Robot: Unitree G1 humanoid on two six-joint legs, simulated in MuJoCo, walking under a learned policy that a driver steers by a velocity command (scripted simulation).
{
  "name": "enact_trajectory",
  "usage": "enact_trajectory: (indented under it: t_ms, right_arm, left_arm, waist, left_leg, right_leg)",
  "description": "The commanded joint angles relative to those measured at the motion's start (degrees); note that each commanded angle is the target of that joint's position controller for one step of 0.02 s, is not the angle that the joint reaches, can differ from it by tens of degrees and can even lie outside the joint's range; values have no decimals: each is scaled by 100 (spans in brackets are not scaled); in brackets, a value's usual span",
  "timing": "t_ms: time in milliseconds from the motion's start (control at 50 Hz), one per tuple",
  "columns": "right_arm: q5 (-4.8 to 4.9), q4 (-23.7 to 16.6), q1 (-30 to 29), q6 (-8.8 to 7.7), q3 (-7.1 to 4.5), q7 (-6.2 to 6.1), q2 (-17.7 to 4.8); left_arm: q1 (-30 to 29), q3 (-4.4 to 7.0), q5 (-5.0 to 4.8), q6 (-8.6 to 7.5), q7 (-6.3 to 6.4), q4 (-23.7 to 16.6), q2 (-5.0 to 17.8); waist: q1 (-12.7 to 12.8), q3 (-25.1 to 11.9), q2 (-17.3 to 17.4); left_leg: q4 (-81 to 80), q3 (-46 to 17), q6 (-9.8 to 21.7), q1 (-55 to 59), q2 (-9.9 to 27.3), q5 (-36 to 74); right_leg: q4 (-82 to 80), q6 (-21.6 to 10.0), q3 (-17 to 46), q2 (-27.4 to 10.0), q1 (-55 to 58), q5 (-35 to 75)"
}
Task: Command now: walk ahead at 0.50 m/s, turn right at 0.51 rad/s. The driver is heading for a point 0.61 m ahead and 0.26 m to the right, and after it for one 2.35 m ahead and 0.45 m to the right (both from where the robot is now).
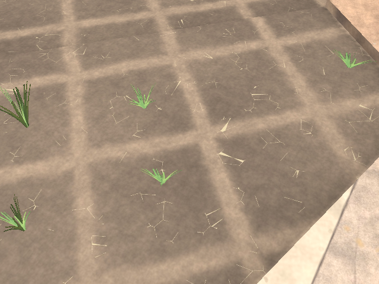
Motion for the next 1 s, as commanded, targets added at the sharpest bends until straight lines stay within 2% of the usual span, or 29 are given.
enact_trajectory:
  t_ms: [20,60,100,120,140,160,180,200,220,260,340,360,460,600,620,640,680,740,780,800,820,840,860,880,900,920,940,960,1000]
  right_arm:
    - [-54,-270,-138,21,-224,-107,-933]
    - [-96,-242,-142,132,-273,-128,-1053]
    - [-128,-264,-135,290,-313,-113,-1180]
    - [-77,-514,-18,311,-250,-83,-936]
    - [-101,-865,-158,247,-230,58,-696]
    - [-114,-970,-697,198,-275,76,-1008]
    - [-21,-1007,-929,123,-242,97,-933]
    - [-27,-920,-898,101,-226,78,-866]
    - [-151,-953,-938,177,-218,87,-836]
    - [-290,-871,-720,407,-175,97,-702]
    - [-180,-1215,-1497,556,-253,114,-771]
    - [-226,-1303,-1698,558,-259,118,-802]
    - [-188,-1527,-2342,533,-296,169,-919]
    - [-220,-1899,-3060,357,-257,293,-1012]
    - [218,-2093,-3525,-24,-217,326,-779]
    - [235,-2079,-3605,-185,-193,388,-813]
    - [146,-1950,-3335,-305,-209,460,-839]
    - [103,-1822,-2825,-297,-268,434,-876]
    - [58,-1468,-1516,-367,-426,334,-1137]
    - [59,-1134,-321,-351,-428,331,-1210]
    - [-3,-1024,151,-322,-443,339,-1526]
    - [149,-868,474,-154,-597,426,-2034]
    - [162,-814,215,-21,-584,386,-1802]
    - [-11,-1074,-523,-11,-385,292,-1105]
    - [-130,-1153,-1203,-72,-313,245,-1182]
    - [-150,-1114,-1451,-133,-234,222,-937]
    - [-92,-1000,-1480,-152,-190,189,-743]
    - [-55,-952,-1659,-140,-165,167,-672]
    - [-79,-898,-1702,-131,-185,59,-828]
  left_arm:
    - [-265,85,47,-40,-13,-413,342]
    - [-73,147,50,-52,13,-378,452]
    - [1140,296,101,-126,65,-5,670]
    - [2034,487,176,-151,154,160,1263]
    - [1790,576,-89,-91,197,61,1598]
    - [1851,539,-177,-40,206,38,1513]
    - [1591,492,-178,-45,252,63,1293]
    - [1345,432,-165,-59,268,60,1023]
    - [1176,380,-185,-84,291,47,883]
    - [1022,356,-113,-192,256,-3,880]
    - [1580,413,-163,-314,248,303,1102]
    - [1705,413,-193,-299,271,399,1106]
    - [2122,386,-96,-252,349,469,1124]
    - [2490,396,47,-265,520,366,1212]
    - [2489,271,-564,-320,760,383,720]
    - [2458,254,-527,-314,823,394,789]
    - [2268,319,-368,-238,855,306,957]
    - [2379,349,-376,-159,763,317,913]
    - [2311,321,-369,-173,623,368,885]
    - [2352,200,-288,-217,524,352,537]
    - [3629,62,-316,-316,432,527,-53]
    - [3992,21,-507,-403,449,273,287]
    - [3381,62,-686,-404,522,139,571]
    - [2022,186,-566,-353,620,-87,941]
    - [1589,241,-491,-284,660,-356,1019]
    - [1566,273,-309,-210,659,-353,933]
    - [1431,297,-290,-178,617,-445,821]
    - [1392,331,-360,-151,575,-528,750]
    - [1033,276,-272,-214,472,-742,464]
  waist:
    - [197,186,641]
    - [280,-7,662]
    - [771,-709,400]
    - [1016,-1470,-352]
    - [687,-1846,-1430]
    - [832,-1552,-525]
    - [700,-900,-108]
    - [457,-470,308]
    - [293,-331,394]
    - [151,-537,313]
    - [282,-211,114]
    - [340,-121,-15]
    - [554,-5,21]
    - [828,115,-94]
    - [833,297,159]
    - [856,345,279]
    - [877,141,82]
    - [858,-70,-63]
    - [117,-650,165]
    - [-321,-1337,365]
    - [122,-2176,2131]
    - [154,-2881,2913]
    - [67,-2448,2011]
    - [-151,-1079,233]
    - [92,-652,545]
    - [266,-536,356]
    - [375,-323,492]
    - [548,-188,764]
    - [449,-47,911]
  left_leg:
    - [-182,-283,629,-61,1729,3096]
    - [686,-103,560,389,1742,4610]
    - [2804,120,399,105,1536,4932]
    - [4787,161,147,-1587,1269,3176]
    - [6503,-508,-164,-3897,-117,-1460]
    - [6472,-1475,-132,-4521,190,-1182]
    - [6081,-1549,-117,-4454,459,-663]
    - [5424,-1587,-124,-4080,689,-410]
    - [4952,-1618,-192,-3709,772,-419]
    - [4711,-1396,-323,-2921,627,-320]
    - [3788,-1661,-365,-3540,618,1106]
    - [3481,-1751,-399,-3728,653,1372]
    - [3070,-1937,-449,-4285,603,1959]
    - [2478,-2185,-359,-4761,518,2038]
    - [1736,-2737,-272,-5029,566,2133]
    - [1339,-2610,-262,-4906,523,2552]
    - [991,-2513,-237,-3766,440,3251]
    - [725,-2368,-234,-2425,341,3161]
    - [511,-2015,-180,-744,417,3590]
    - [1639,-2344,-75,1339,995,3878]
    - [2716,-3694,371,3060,2049,5612]
    - [1987,-5302,1111,3255,2865,4591]
    - [998,-5815,1462,2518,2994,1427]
    - [360,-4864,1252,899,2513,1230]
    - [450,-4600,1520,-172,2656,2693]
    - [632,-3973,1422,-860,2394,3968]
    - [574,-3025,1104,-1172,1859,4107]
    - [295,-2414,782,-1443,1452,3603]
    - [-26,-1625,761,-2113,1052,4279]
  right_leg:
    - [-345,-225,-113,73,503,-476]
    - [-544,-438,-378,419,843,-1261]
    - [-1107,-775,-406,858,2358,-1412]
    - [-1170,-1286,1320,-273,4220,-1903]
    - [-2001,-2001,4277,-1369,5494,-1775]
    - [-2266,-1871,4025,-1377,5392,-1194]
    - [-2323,-1757,3340,-1318,4676,-616]
    - [-2415,-1525,2865,-1089,3890,-71]
    - [-2491,-1378,2531,-852,3412,293]
    - [-2611,-1327,2058,-580,2850,937]
    - [-2838,-1072,1972,-252,2857,130]
    - [-2861,-1047,2044,-225,2943,-220]
    - [-2688,-1150,2561,-322,3251,-790]
    - [-1735,-1162,3117,-287,3782,-480]
    - [-1474,-986,3399,-463,3906,-1039]
    - [-1394,-866,3269,-384,3914,-1072]
    - [-1034,-641,3066,-74,3336,-1177]
    - [-186,-435,3074,274,3023,-1100]
    - [1714,-53,2580,722,2709,-672]
    - [3408,159,2241,930,1088,-2595]
    - [5568,357,2061,1362,-579,-4744]
    - [6610,521,1741,1013,-1265,-4337]
    - [6751,564,1348,597,-1727,-3590]
    - [6286,534,1024,344,-1618,-2906]
    - [6427,623,961,258,-1360,-2649]
    - [6067,580,1229,31,-1000,-2469]
    - [5121,526,1373,-68,-883,-2416]
    - [3984,460,1221,-161,-663,-2138]
    - [1874,507,680,51,130,-1053]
